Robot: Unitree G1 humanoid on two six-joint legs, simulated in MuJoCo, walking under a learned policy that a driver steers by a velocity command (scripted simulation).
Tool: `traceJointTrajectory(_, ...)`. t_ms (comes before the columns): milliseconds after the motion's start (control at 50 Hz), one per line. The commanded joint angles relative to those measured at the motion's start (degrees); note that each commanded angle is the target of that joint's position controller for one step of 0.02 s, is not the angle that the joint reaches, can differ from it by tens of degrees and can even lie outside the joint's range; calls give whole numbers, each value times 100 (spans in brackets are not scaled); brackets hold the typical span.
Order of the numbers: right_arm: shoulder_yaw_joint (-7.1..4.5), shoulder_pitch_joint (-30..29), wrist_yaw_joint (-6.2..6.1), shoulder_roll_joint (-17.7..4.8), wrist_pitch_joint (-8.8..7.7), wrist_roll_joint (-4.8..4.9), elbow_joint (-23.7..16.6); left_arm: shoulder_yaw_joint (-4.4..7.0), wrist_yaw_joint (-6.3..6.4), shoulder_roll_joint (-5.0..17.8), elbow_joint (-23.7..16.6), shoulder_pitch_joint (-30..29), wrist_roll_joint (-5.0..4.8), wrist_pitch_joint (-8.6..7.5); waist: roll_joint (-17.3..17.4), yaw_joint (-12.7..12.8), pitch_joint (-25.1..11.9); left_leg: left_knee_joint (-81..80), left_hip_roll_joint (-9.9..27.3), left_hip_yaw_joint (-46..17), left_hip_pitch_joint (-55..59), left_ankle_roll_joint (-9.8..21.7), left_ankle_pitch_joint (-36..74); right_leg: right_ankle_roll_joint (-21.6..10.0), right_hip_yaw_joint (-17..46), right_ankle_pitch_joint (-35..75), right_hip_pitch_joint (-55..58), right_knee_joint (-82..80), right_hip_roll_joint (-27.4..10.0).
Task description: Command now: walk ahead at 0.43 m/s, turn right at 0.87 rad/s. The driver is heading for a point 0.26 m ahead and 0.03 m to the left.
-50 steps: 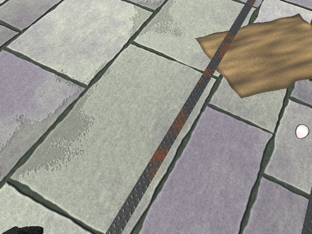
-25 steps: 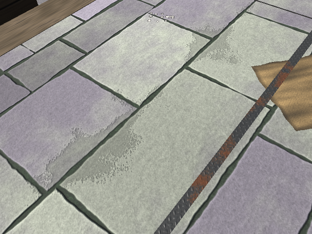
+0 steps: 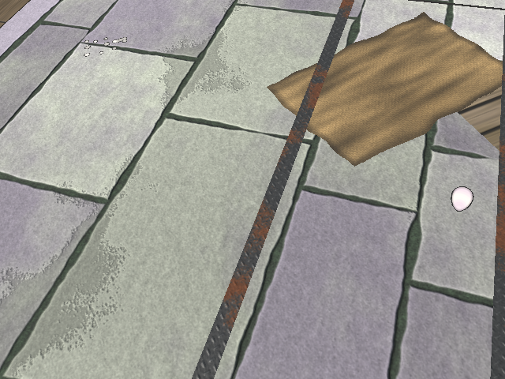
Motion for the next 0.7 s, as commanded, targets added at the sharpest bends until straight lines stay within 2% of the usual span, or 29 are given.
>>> traceJointTrajectory(20, -177, -660, 92, -617, -383, -37, -553, 253, 188, 1057, -448, 38, 32, -176, -818, 22, -200, -678, 79, -353, -1192, 9, 1050, -796, 2804, -1959, 1124, -2284, -1377)
traceJointTrajectory(80, -115, -711, 105, -417, -461, -37, -410, 210, 268, 984, -353, 302, 34, -215, -724, 40, -150, -1486, -120, -254, -1047, -149, 1658, -730, 2404, -1010, 1190, -2204, -1135)
traceJointTrajectory(140, -25, -892, 93, -254, -424, -42, -353, 184, 289, 899, -275, 315, 59, -171, -1065, 139, 18, -2392, -221, -114, -582, -305, 1969, -620, 1894, 248, 927, -1937, -867)
traceJointTrajectory(180, 21, -1094, 124, -210, -406, -40, -393, 202, 276, 935, -197, 393, 46, -116, -1128, 251, 11, -2767, -250, -77, -245, -355, 2003, -592, 1855, 823, 779, -1729, -850)
traceJointTrajectory(260, -9, -1074, 196, -424, -419, -29, -402, 193, 252, 916, -101, 367, 31, -18, -1105, 249, -230, -3158, -285, -90, 233, -225, 1926, -521, 2171, 2215, 1051, -1191, -1062)
traceJointTrajectory(300, -46, -835, 213, -519, -461, -56, -330, 152, 271, 818, -125, 165, 30, 9, -1104, 99, -331, -3510, -287, -50, 588, -45, 1987, -395, 2316, 2625, 1245, -849, -1056)
traceJointTrajectory(320, -52, -616, 207, -504, -496, -93, -265, 115, 284, 732, -152, -13, 12, 6, -1049, -91, -390, -4017, -262, 9, 1015, 82, 2491, -262, 2261, 2863, 1237, -586, -918)
traceJointTrajectory(340, -72, -382, 174, -611, -532, -183, -236, 64, 284, 565, -178, -48, 48, -29, -881, -207, -648, -4255, 44, -199, 1739, 259, 3270, -48, 2104, 3086, 1126, -144, -666)
traceJointTrajectory(360, -116, 72, 142, -943, -541, -302, -240, -28, 279, 326, -269, 126, 195, -72, -70, -227, -1347, -3916, 1016, -1133, 3058, 691, 5101, 217, 1775, 1823, 536, 937, -288)
traceJointTrajectory(380, -131, 340, 137, -1038, -432, -306, -37, -70, 295, 259, -176, 788, 164, -42, 1288, 7, -1735, -3769, 2050, -2528, 4042, 1779, 6032, 659, 1254, -1754, -609, 2364, 457)
traceJointTrajectory(400, -3, 379, 174, -541, -367, -59, 35, 25, 301, 708, -37, 954, 153, 8, 918, 17, -1574, -3980, 2228, -2907, 3627, 1902, 4806, 880, 1179, -2261, -931, 2917, 147)
traceJointTrajectory(420, 82, 176, 180, -336, -326, -2, -17, 102, 314, 904, -15, 529, 105, 81, 557, -96, -1068, -4062, 1898, -2456, 3204, 1686, 4136, 1028, 1114, -1936, -1087, 3266, -4)
traceJointTrajectory(440, 144, 1, 189, -249, -279, -49, -29, 102, 330, 847, -19, 292, 107, 151, 364, -87, -902, -4158, 1629, -2060, 2897, 1478, 3688, 1107, 995, -1685, -1085, 3249, -98)
traceJointTrajectory(460, 196, -236, 194, -186, -238, -57, -27, 97, 328, 780, -60, 132, 136, 215, 343, -26, -661, -4280, 1482, -1788, 2475, 1381, 3387, 1164, 918, -1506, -978, 2960, -245)
traceJointTrajectory(500, 193, -452, 163, -281, -154, -120, 53, -8, 296, 413, -58, 49, 119, 264, 613, 98, -454, -4475, 1053, -1178, 1816, 1213, 3251, 1202, 519, -1289, -319, 1853, -387)
traceJointTrajectory(540, 164, -421, 127, -401, -98, -122, 116, -100, 294, 178, -26, -56, 148, 222, 701, 8, -588, -4372, 920, -879, 1771, 1258, 3742, 1187, 237, -1075, 206, 963, -368)
traceJointTrajectory(580, 167, -348, 111, -465, -63, -75, 189, -86, 296, 221, 64, -18, 131, 200, 603, 1, -816, -4217, 969, -842, 1865, 1295, 3855, 1126, 138, -171, 664, 177, -350)
traceJointTrajectory(620, 241, -373, 117, -352, -50, -16, 241, -90, 282, 223, 130, -4, 180, 193, 467, 116, -829, -4132, 833, -726, 1645, 1075, 3173, 971, 58, 980, 1288, -867, -311)
traceJointTrajectory(640, 298, -195, 137, -230, -80, -37, 315, -82, 289, 374, 26, -200, 268, 191, 274, 40, -812, -4160, 702, -701, 1392, 765, 2404, 854, 370, 1575, 1608, -933, -539)
traceJointTrajectory(660, 324, -58, 171, -209, -108, -126, 352, -36, 306, 657, -110, -368, 278, 202, -152, -123, -730, -4071, 448, -488, 1197, 471, 1452, 651, 654, 2040, 1653, -785, -868)
traceJointTrajectory(680, 313, 87, 189, -203, -104, -130, 409, 14, 278, 772, -7, -487, 240, 207, -746, -294, -540, -4079, 92, -111, 1360, 266, 873, 424, 572, 1263, 1148, -565, -755)
traceJointTrajectory(700, 311, -69, 185, -302, -92, -136, 454, -36, 238, 519, -80, -584, 237, 179, -579, -126, -347, -3944, 63, -91, 1379, 175, 917, 394, 509, 926, 974, -577, -639)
